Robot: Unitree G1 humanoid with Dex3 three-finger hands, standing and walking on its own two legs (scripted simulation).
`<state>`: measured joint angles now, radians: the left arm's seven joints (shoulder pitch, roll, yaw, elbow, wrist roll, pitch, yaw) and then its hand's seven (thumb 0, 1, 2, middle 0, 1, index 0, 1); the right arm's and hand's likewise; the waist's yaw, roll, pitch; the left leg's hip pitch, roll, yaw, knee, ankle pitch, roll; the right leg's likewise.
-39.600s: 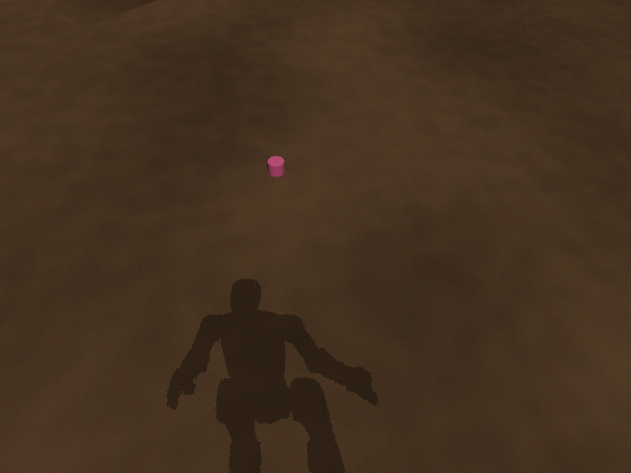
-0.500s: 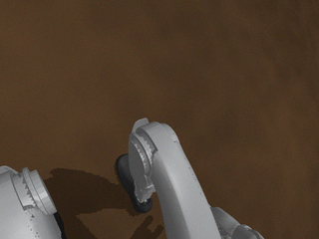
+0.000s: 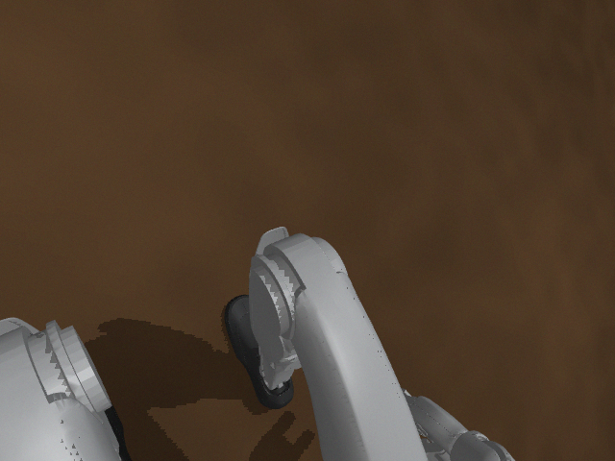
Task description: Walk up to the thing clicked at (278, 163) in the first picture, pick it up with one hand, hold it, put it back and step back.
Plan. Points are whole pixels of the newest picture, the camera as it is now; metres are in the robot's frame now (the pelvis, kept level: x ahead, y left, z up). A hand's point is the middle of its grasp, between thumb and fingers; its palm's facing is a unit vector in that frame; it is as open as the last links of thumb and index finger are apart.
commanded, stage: open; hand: left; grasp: from above
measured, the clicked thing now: out of the picture +0.45 +0.32 -0.27
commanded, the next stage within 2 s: withdraw in 0.10 s
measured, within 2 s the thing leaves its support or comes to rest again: neither
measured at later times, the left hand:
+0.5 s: hand out of the picture +0.46 +0.33 -0.20, palm faces -0.31 -0.11 -0.95, open 14.0 cm
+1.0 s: hand out of the picture +0.42 +0.34 -0.07, palm faces -0.49 -0.10 -0.87, open 14.0 cm
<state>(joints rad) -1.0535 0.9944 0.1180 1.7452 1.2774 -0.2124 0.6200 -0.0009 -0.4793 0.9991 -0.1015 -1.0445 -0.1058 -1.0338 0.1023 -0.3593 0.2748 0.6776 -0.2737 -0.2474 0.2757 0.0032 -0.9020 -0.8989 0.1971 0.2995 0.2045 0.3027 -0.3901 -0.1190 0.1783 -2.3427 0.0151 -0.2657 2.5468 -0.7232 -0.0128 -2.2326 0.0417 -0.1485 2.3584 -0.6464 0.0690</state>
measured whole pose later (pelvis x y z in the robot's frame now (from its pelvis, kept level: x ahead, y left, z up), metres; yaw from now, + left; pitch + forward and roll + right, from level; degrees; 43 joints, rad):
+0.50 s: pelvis +0.00 +0.00 +0.01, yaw +1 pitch +31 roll -13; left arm -0.96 0.87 0.14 1.46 1.24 -0.13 0.56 0.00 -0.50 0.99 -0.09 -1.01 -0.09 -1.00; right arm 0.16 -0.34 0.19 0.71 -0.22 -0.22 0.30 0.00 -0.91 -0.90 0.20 0.30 0.21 0.30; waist -0.33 -0.05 0.07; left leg -2.35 0.01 -0.24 2.51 -0.72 -0.02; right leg -2.25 0.03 -0.13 2.34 -0.65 0.05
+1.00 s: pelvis -0.02 -0.01 +0.06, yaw +8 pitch +32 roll -8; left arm -1.01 0.75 -0.03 1.38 1.19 -0.20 0.19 0.00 -0.51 1.02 -0.10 -1.01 -0.09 -1.01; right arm 0.14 -0.33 0.09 0.66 -0.10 -0.02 0.12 0.00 -0.91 -0.90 0.20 0.30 0.20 0.30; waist -0.24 0.01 -0.06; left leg -2.23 0.00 -0.13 2.29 -0.63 -0.01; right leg -2.16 -0.01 -0.06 2.20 -0.61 0.04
